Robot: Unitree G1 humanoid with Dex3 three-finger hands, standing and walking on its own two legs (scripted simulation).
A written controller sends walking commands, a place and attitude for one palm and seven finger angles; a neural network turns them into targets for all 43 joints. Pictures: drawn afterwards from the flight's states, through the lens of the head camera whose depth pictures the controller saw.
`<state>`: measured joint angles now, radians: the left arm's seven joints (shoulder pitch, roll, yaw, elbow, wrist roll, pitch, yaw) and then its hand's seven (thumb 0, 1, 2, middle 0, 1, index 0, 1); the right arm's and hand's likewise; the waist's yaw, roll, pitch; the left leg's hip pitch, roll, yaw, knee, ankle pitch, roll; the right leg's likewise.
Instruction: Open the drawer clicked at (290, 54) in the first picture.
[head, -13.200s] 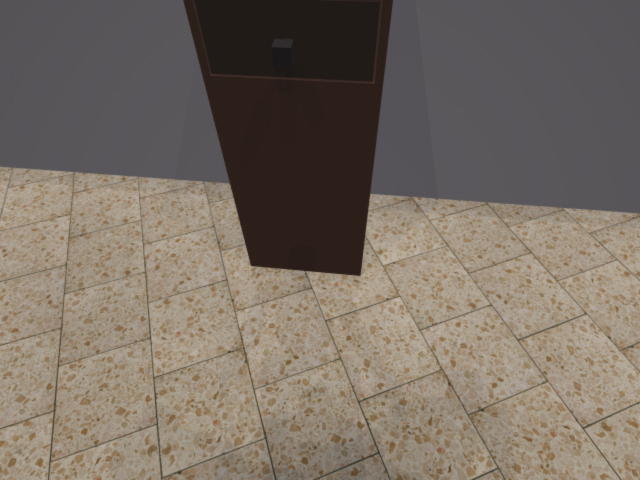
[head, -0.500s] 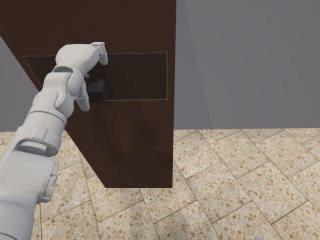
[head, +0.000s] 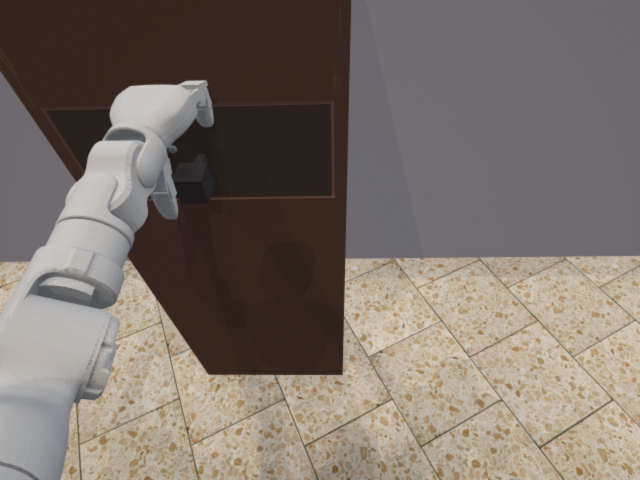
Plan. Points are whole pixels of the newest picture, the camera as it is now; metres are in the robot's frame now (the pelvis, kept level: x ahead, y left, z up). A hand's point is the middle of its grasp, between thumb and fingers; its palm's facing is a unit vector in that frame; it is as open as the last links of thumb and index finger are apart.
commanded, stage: move the hooked fingers above the handle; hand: left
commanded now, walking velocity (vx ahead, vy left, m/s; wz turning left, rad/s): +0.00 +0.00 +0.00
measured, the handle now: (196, 173) +0.51 +0.19 +0.11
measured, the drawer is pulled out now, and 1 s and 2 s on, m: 0.00 0.00 0.00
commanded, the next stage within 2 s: lower the fingers behind the handle in 0.28 s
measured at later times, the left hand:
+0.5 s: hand (173, 149) +0.47 +0.19 +0.18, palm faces +0.04 -0.01 -1.00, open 13.5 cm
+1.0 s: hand (176, 151) +0.47 +0.19 +0.18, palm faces +0.07 +0.00 -1.00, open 13.5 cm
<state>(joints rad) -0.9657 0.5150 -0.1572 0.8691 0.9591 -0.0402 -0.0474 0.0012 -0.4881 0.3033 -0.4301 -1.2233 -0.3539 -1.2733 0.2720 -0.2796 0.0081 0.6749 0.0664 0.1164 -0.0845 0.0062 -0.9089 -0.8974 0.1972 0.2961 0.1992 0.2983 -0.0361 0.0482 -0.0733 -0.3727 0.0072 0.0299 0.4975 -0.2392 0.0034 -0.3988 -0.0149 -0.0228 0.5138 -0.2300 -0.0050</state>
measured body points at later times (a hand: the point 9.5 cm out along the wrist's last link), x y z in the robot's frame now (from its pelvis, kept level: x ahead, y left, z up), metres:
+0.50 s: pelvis -0.01 +0.00 +0.00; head +0.02 -0.02 +0.45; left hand +0.47 +0.19 +0.23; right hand +0.07 -0.26 -0.13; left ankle +0.00 +0.12 -0.74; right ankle +0.02 -0.11 -0.74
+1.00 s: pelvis -0.03 +0.00 -0.01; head +0.01 -0.01 +0.44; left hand +0.46 +0.19 +0.23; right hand +0.04 -0.27 -0.14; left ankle +0.00 +0.12 -0.74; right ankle +0.02 -0.11 -0.74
